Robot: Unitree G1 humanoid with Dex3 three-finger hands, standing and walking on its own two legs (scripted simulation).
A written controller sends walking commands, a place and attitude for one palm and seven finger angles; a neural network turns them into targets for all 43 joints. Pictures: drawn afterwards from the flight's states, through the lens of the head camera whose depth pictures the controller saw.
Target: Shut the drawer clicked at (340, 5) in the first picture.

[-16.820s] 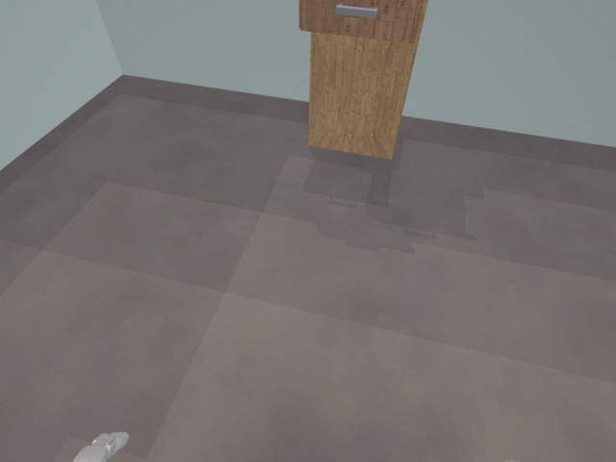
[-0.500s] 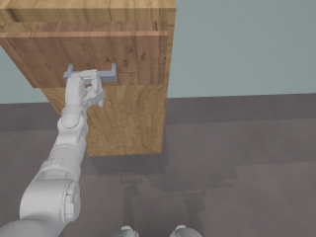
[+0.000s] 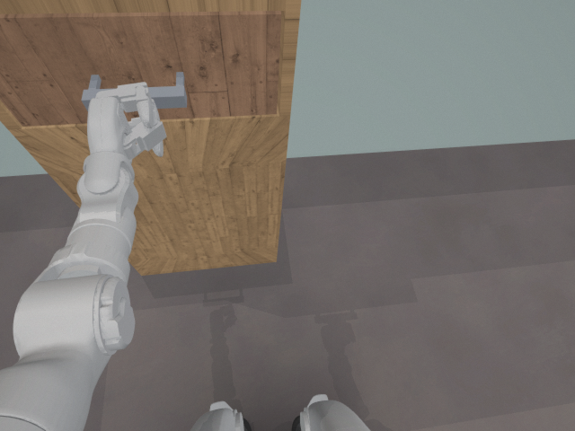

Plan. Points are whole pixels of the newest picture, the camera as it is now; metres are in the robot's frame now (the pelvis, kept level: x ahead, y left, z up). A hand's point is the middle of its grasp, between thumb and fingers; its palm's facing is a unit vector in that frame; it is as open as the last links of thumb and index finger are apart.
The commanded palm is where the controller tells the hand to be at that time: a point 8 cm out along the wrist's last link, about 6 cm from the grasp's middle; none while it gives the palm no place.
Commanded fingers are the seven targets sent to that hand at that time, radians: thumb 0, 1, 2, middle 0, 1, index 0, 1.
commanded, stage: push the drawer shut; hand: left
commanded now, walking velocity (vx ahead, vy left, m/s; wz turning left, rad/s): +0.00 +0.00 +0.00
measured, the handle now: (137, 89) +0.59 +0.16 +0.09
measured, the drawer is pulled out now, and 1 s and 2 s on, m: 0.00 0.00 0.00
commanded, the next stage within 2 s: pull the fist back off the drawer in 0.14 s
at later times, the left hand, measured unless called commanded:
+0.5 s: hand (158, 127) +0.52 +0.13 +0.08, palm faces +0.04 -1.00 -0.04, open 2.8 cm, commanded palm +0.50 +0.17 +0.09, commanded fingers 0.00 0.90 0.90 -1.40 -1.60 -1.40 -1.60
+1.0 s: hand (146, 155) +0.48 +0.14 +0.08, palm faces +0.05 -1.00 +0.00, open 3.2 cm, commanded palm +0.45 +0.18 +0.09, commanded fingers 0.00 0.90 0.90 -1.40 -1.60 -1.40 -1.60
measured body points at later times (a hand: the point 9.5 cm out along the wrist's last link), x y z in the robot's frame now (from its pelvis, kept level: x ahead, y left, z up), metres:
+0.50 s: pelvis -0.02 +0.01 -0.01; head +0.10 +0.03 +0.42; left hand +0.51 +0.18 +0.09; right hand -0.05 -0.26 -0.11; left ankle +0.01 +0.08 -0.69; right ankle -0.01 -0.10 -0.69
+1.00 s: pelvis +0.01 +0.01 +0.00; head +0.10 +0.02 +0.45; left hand +0.47 +0.20 +0.08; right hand +0.05 -0.25 -0.11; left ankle +0.01 +0.08 -0.69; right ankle -0.01 -0.10 -0.69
